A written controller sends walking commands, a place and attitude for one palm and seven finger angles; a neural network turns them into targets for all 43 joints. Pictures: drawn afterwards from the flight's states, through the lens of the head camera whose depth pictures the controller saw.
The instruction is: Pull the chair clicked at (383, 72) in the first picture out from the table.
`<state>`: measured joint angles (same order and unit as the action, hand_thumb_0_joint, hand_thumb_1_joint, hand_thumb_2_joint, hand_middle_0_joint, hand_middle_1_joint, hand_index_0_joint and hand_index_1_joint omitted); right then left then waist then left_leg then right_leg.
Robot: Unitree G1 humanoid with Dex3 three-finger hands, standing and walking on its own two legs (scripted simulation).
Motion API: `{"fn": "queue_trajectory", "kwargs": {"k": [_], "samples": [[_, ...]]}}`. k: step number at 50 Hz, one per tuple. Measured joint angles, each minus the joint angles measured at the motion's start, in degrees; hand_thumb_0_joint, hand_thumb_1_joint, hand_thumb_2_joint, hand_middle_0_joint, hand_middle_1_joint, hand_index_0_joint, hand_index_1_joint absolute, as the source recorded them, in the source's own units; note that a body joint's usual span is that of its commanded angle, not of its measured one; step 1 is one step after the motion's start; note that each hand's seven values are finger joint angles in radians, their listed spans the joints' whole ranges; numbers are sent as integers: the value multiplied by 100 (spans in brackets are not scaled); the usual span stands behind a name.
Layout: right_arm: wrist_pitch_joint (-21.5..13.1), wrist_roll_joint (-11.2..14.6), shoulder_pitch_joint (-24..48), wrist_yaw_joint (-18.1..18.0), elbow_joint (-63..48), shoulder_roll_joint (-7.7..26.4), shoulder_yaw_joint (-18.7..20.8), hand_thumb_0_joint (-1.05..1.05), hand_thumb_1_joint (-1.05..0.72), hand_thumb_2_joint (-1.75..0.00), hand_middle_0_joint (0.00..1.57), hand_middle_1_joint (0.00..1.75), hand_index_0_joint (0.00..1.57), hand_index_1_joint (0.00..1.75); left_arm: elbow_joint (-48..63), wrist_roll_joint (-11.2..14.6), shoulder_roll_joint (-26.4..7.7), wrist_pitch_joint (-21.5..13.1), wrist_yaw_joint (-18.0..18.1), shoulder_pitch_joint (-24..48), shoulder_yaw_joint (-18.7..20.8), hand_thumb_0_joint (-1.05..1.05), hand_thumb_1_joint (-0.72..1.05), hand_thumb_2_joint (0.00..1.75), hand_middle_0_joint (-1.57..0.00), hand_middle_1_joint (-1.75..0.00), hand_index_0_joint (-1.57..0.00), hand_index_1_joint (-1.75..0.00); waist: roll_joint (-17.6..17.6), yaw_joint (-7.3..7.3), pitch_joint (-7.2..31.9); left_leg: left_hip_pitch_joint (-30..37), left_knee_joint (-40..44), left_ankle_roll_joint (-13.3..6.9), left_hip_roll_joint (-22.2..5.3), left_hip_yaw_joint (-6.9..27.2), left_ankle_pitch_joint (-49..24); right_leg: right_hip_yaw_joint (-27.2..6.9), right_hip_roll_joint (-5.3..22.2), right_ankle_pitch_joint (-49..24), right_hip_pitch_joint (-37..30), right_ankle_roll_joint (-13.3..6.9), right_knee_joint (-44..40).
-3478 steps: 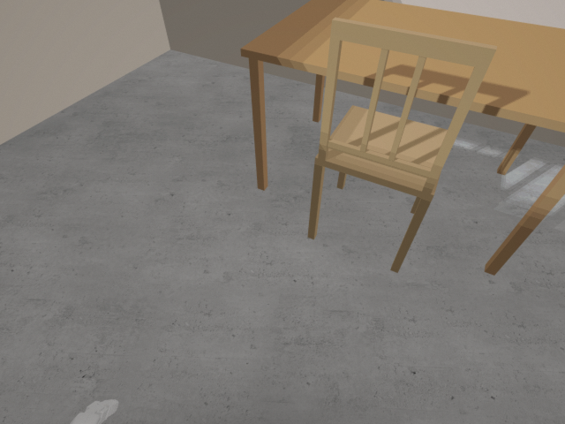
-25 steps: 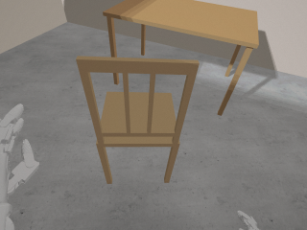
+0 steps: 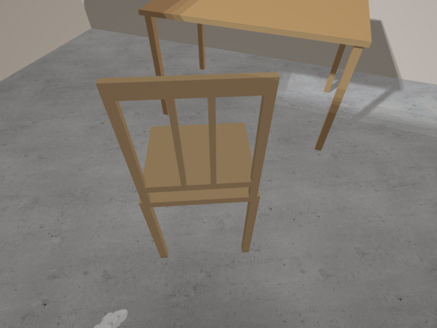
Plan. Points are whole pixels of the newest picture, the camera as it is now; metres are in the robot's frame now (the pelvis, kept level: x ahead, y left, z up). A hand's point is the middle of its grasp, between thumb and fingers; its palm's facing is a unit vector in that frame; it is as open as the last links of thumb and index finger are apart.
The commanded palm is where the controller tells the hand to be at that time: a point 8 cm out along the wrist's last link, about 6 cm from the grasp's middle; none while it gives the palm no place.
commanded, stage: let the arm hang, fingers relaxed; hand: left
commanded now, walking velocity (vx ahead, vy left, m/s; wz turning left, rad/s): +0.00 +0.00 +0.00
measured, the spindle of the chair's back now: (178, 147) +0.58 +0.13 -0.04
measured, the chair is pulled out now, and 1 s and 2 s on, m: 0.75 0.75 0.75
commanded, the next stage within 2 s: look to check the result in 0.88 s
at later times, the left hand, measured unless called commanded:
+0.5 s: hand out of the picture +0.00 +0.20 -0.14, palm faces -0.03 -0.97 -0.25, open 7.4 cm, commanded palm none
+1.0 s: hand out of the picture +0.00 +0.17 -0.15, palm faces -0.04 -0.98 -0.18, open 7.4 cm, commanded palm none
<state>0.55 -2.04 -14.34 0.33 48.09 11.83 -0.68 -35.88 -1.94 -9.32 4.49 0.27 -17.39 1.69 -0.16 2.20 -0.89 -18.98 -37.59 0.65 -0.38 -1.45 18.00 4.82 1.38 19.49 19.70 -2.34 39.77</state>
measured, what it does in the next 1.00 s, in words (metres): stands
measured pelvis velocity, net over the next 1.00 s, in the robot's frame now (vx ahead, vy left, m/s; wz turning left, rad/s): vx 0.00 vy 0.01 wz -0.04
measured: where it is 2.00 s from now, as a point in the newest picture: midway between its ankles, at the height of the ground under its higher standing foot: outside the picture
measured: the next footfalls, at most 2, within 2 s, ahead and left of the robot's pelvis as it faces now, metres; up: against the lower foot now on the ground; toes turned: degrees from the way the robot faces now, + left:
none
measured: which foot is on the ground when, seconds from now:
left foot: down 0.00-1.00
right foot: down 0.00-1.00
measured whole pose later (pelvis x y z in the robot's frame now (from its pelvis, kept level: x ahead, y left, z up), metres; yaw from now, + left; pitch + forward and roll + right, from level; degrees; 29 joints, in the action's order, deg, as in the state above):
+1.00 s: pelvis +0.00 +0.01 +0.02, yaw -2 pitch -1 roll +0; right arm -0.4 -0.4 -20.6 -1.8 62.0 6.5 -0.8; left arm -61.7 -0.6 -7.4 0.3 2.0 -18.0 -1.7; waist 0.8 0.8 -2.8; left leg -11.2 -24.0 -0.2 -1.2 -3.3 11.7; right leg 3.1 -0.2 11.4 11.9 -1.8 24.4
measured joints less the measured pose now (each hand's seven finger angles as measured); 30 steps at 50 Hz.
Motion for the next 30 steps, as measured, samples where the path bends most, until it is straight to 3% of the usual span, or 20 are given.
{"fn": "queue_trajectory", "kwargs": {"k": [1,2,5,7,16,30], "samples": [[-8,34,-36,-15,58,-62,-19,1,-90,-90,20,30,20,30,-329,48,141,-35,-13,-77,-129,1,92,90,-19,-30,-19,-30,-81,2,-48,80,87,13,-11,9,-36,10,-17,-24,-87,-25,-95],[-26,64,-99,-38,117,-135,-18,1,-90,-90,20,30,20,30,-478,183,221,-169,93,-89,10,-2,96,90,-20,-30,-20,-30,-153,-20,-90,130,161,21,-25,54,-74,57,-36,-64,-171,-47,-207],[-27,87,-201,-100,350,-265,-26,1,-91,-90,20,30,20,30,-860,156,3,-341,132,14,-12,-7,104,90,-21,-30,-20,-30,-264,-172,-211,341,453,47,-85,96,-227,103,-114,-263,-426,-69,-593],[-15,85,-219,-132,454,-247,2,1,-91,-90,20,30,20,30,-1134,132,-102,-321,110,45,-94,-7,104,90,-21,-30,-20,-30,-194,-196,-247,440,614,40,-127,86,-314,94,-169,-413,-558,-61,-847],[34,127,-366,-129,777,-163,46,1,-91,-90,20,30,20,30,-2007,115,-239,-275,105,-55,-236,-1,94,90,-20,-30,-20,-30,206,-156,-248,649,1152,-34,-121,-30,-613,-15,-191,-796,-757,1,-1452],[-44,157,-685,-161,1290,-381,-26,1,-90,-90,20,30,20,30,-2430,141,61,-382,140,-37,-353,1,91,90,-19,-30,-19,-30,169,-135,-162,785,1350,-58,-81,-134,-670,-117,-156,-806,-795,30,-1507]]}}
